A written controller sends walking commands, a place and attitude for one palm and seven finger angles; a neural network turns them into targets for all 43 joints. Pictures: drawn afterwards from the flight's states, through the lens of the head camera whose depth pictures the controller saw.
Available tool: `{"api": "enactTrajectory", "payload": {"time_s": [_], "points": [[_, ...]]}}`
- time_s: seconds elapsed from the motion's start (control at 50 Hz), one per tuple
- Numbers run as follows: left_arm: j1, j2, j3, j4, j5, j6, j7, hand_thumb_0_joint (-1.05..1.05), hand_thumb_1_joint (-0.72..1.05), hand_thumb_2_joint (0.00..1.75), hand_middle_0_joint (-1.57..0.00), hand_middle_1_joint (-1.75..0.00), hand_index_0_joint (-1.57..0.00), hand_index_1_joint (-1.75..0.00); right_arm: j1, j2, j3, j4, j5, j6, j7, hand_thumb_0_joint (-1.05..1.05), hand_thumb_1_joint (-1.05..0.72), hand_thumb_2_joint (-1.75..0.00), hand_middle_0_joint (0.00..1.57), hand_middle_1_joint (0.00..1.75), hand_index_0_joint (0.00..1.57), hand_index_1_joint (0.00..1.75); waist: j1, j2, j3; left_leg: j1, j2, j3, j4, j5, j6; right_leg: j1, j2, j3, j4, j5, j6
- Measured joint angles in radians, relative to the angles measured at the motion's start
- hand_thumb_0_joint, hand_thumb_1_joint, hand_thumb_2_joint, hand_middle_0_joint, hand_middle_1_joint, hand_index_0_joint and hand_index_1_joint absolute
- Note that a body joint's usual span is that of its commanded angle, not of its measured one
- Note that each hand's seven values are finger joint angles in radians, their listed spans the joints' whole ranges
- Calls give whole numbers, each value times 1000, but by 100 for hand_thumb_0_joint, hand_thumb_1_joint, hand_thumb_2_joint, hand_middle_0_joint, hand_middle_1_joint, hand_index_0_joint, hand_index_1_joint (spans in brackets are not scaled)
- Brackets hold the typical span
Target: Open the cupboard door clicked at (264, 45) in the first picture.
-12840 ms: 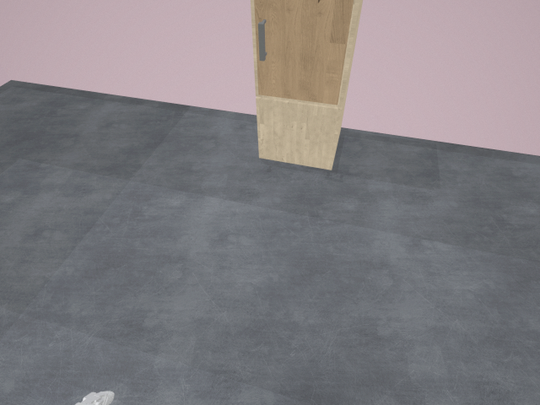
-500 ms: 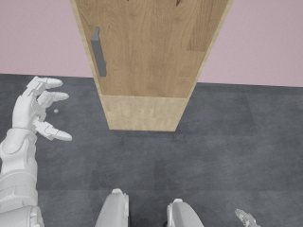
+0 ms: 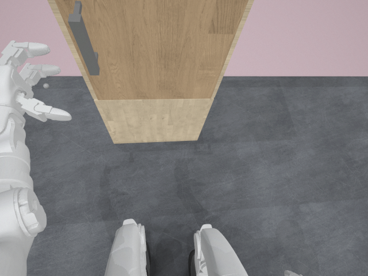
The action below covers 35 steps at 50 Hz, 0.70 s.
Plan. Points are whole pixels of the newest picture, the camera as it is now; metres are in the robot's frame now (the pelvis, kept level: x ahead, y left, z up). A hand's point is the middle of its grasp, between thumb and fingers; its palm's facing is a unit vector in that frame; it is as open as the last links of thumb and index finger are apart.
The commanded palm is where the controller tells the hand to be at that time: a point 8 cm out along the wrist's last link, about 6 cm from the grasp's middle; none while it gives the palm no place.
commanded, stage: move the hooked fingers beside the handle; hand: left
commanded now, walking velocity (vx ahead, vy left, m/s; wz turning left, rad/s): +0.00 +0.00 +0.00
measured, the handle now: (87, 41) +0.60 +0.20 +0.06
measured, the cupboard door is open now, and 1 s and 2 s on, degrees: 0 0 0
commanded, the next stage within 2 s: slide the fingers in behind the handle in 1.20 s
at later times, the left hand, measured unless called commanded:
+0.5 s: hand (58, 54) +0.57 +0.25 +0.05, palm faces +0.05 -1.00 -0.02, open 14.0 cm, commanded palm +0.56 +0.27 +0.05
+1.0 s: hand (58, 58) +0.55 +0.25 +0.06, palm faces +0.05 -1.00 -0.01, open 14.0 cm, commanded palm +0.54 +0.27 +0.05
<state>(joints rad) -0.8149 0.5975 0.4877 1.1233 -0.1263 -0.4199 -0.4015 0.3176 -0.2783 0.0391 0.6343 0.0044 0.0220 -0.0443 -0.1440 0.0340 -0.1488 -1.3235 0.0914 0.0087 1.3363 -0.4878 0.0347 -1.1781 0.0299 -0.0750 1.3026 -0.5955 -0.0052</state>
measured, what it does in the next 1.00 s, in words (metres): stands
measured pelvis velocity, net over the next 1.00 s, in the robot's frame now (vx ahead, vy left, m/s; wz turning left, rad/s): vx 0.01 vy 0.01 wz -0.03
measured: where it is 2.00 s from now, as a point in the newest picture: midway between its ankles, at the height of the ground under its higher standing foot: outside the picture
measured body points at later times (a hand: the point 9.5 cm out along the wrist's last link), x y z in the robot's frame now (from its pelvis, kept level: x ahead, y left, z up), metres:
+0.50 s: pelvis +0.00 +0.00 -0.02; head +0.20 +0.04 +0.38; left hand +0.56 +0.30 +0.05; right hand -0.01 -0.27 -0.11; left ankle +0.06 +0.10 -0.60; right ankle +0.01 -0.12 -0.60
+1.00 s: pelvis +0.01 +0.01 +0.00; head +0.19 +0.05 +0.41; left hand +0.55 +0.30 +0.06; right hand +0.01 -0.26 -0.10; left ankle +0.06 +0.10 -0.60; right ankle +0.01 -0.12 -0.60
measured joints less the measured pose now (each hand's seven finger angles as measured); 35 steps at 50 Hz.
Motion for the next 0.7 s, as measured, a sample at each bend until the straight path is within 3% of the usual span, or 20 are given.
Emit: {"api": "enactTrajectory", "payload": {"time_s": [0.46,0.58,0.7], "points": [[-311,191,32,147,113,91,48,-1,-50,30,-30,-120,-30,-120,35,-7,45,-32,-27,42,14,0,-90,-90,20,30,21,30,-97,18,27,-163,17,-25,80,-14,5,-147,18,-18,56,-4,2],[-294,203,52,112,117,111,37,-1,-50,30,-30,-120,-30,-120,52,3,49,-40,-30,57,21,0,-90,-90,20,30,21,30,-97,20,37,-177,21,-20,85,-19,9,-162,22,-13,57,-3,6],[-239,150,53,31,98,111,42,-1,-50,30,-30,-120,-30,-120,60,21,37,-16,-32,61,33,0,-90,-90,20,30,21,30,-74,15,37,-152,17,-17,60,-16,10,-137,19,-10,30,2,9]]}}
